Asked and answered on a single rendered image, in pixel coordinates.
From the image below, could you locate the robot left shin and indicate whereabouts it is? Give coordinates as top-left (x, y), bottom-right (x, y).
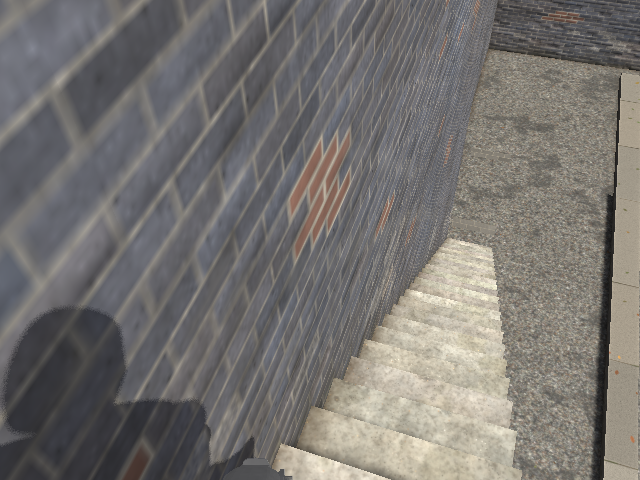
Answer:
top-left (223, 457), bottom-right (271, 480)

